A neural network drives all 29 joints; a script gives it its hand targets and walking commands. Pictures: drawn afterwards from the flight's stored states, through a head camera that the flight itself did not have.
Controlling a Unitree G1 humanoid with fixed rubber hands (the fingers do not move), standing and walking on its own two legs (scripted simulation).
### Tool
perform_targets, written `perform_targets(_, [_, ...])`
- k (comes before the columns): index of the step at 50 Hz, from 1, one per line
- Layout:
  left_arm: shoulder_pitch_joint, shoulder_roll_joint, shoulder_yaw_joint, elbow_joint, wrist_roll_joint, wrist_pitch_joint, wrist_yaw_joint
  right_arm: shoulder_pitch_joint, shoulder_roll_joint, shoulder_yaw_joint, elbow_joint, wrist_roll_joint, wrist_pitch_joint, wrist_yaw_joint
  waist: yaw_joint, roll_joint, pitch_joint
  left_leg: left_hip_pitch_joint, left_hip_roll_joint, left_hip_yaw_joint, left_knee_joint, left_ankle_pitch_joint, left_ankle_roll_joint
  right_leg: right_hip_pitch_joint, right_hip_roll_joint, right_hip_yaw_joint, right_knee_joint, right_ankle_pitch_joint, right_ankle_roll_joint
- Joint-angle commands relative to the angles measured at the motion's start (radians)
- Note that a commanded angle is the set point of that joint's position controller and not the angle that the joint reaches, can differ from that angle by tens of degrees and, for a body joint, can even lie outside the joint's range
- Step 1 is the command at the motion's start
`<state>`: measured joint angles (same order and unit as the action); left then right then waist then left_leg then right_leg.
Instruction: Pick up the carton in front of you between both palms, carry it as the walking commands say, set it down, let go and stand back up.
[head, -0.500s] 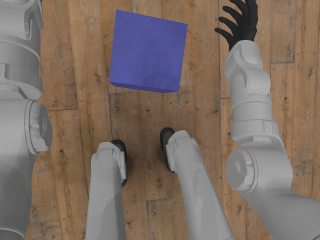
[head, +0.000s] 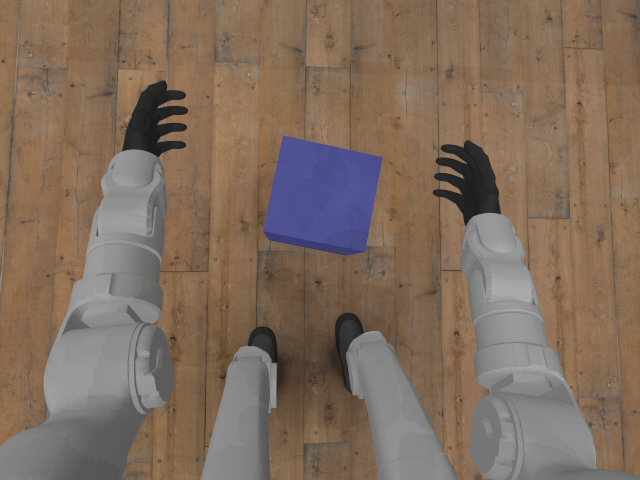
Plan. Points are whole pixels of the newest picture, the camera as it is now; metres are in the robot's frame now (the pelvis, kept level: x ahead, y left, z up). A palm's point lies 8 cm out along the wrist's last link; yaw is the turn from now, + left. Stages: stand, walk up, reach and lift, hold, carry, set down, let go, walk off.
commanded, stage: let go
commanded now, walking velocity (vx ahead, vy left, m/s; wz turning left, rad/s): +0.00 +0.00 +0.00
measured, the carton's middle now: (318, 203) +0.48 -0.07 -0.55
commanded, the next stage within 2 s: stand in 1.18 s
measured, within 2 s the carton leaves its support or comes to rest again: neither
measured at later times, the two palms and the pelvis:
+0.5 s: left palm (93, 293) +0.33 +0.19 -0.01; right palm (607, 345) +0.24 -0.26 +0.01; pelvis +0.07 -0.02 +0.08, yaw -1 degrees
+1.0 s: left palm (22, 425) +0.23 +0.23 +0.03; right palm (608, 356) +0.23 -0.24 +0.03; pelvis +0.07 +0.00 +0.10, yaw -2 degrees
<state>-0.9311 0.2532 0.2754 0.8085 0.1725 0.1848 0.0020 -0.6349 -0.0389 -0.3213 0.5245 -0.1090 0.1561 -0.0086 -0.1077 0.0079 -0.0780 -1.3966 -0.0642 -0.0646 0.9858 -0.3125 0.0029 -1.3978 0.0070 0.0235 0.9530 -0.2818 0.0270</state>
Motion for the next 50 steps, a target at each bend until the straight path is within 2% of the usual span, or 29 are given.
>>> perform_targets(1, [-0.043, 0.020, -0.012, -0.219, -0.021, -0.036, 0.049, 0.036, -0.168, 0.027, -0.132, -0.003, -0.039, 0.054, -0.025, 0.110, -0.900, 0.765, -0.003, 0.011, -0.117, 0.432, -0.042, 0.494, 0.059, -0.097, -0.069, 0.333, 0.010])
perform_targets(5, [0.122, 0.014, -0.041, -0.292, -0.056, -0.064, 0.061, 0.176, -0.182, 0.100, -0.124, 0.034, -0.051, 0.094, -0.015, 0.070, -0.724, 0.682, -0.007, 0.038, -0.217, 0.197, -0.036, 0.703, 0.036, -0.056, -0.137, 0.281, 0.001])
perform_targets(10, [0.344, 0.029, -0.070, -0.291, -0.092, -0.110, 0.039, 0.361, -0.198, 0.179, -0.110, 0.091, -0.081, 0.107, -0.005, 0.030, -0.546, 0.678, 0.001, 0.050, -0.292, 0.095, -0.020, 0.869, 0.016, -0.018, -0.220, 0.250, 0.006])
perform_targets(19, [0.719, 0.037, -0.102, -0.289, -0.119, -0.180, 0.015, 0.667, -0.219, 0.263, -0.197, 0.137, -0.138, 0.084, 0.020, -0.040, -0.373, 0.837, -0.001, 0.050, -0.404, 0.184, -0.001, 1.169, 0.008, 0.027, -0.332, 0.459, 0.023])
perform_targets(23, [0.833, 0.042, -0.125, -0.310, -0.131, -0.199, 0.006, 0.760, -0.234, 0.284, -0.220, 0.146, -0.149, 0.074, 0.039, -0.036, -0.275, 0.952, 0.001, 0.048, -0.461, 0.231, -0.004, 1.217, 0.014, 0.027, -0.389, 0.500, 0.023])
perform_targets(33, [1.076, 0.033, -0.187, -0.397, -0.156, -0.174, -0.028, 0.836, -0.265, 0.270, -0.180, 0.141, -0.130, 0.078, 0.095, 0.041, -0.062, 1.243, 0.026, 0.036, -0.581, 0.379, -0.030, 1.250, 0.041, 0.004, -0.529, 0.388, 0.004])
perform_targets(38, [1.111, 0.036, -0.215, -0.448, -0.175, -0.143, -0.052, 0.854, -0.269, 0.250, -0.164, 0.114, -0.105, 0.076, 0.092, 0.010, 0.006, 1.295, 0.032, 0.035, -0.610, 0.377, -0.030, 1.268, 0.050, -0.006, -0.555, 0.339, 0.001])
perform_targets(46, [1.100, 0.041, -0.224, -0.480, -0.174, -0.087, -0.072, 0.829, -0.272, 0.232, -0.175, 0.086, -0.053, 0.080, 0.093, -0.018, 0.103, 1.277, 0.034, 0.040, -0.626, 0.264, -0.024, 1.306, 0.048, -0.017, -0.561, 0.236, -0.008])
perform_targets(47, [1.148, 0.047, -0.217, -0.414, -0.190, -0.119, -0.053, 0.782, -0.306, 0.233, -0.251, 0.079, -0.004, 0.054, 0.094, -0.024, 0.055, 1.330, 0.042, 0.028, -0.595, 0.344, -0.021, 1.292, 0.071, -0.026, -0.532, 0.203, 0.004])
perform_targets(48, [1.139, 0.041, -0.221, -0.434, -0.185, -0.122, -0.042, 0.808, -0.301, 0.243, -0.229, 0.079, 0.010, 0.044, 0.107, -0.002, 0.070, 1.317, 0.040, 0.028, -0.589, 0.357, -0.027, 1.284, 0.070, -0.027, -0.530, 0.194, -0.003])
perform_targets(50, [1.130, 0.044, -0.227, -0.439, -0.185, -0.119, -0.035, 0.805, -0.290, 0.256, -0.235, 0.083, 0.026, 0.035, 0.105, 0.006, 0.087, 1.305, 0.039, 0.030, -0.589, 0.342, -0.027, 1.272, 0.070, -0.025, -0.524, 0.188, -0.007])
